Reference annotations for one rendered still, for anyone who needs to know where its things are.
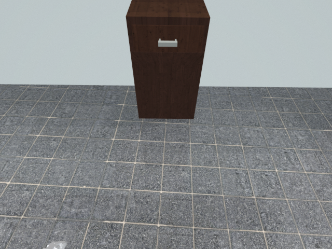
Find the cabinet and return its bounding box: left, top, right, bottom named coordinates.
left=126, top=0, right=210, bottom=119

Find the handle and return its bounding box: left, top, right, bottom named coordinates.
left=158, top=39, right=177, bottom=47

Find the drawer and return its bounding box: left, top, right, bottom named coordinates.
left=131, top=24, right=204, bottom=52

